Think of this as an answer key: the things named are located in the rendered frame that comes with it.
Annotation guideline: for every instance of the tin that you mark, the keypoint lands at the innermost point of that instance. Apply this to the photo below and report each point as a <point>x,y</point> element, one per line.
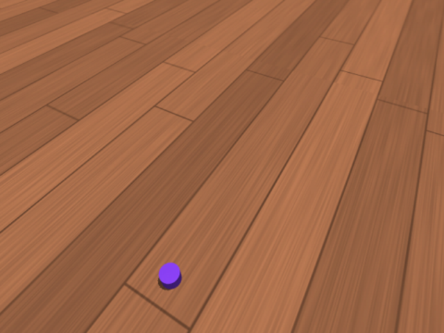
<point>170,275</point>

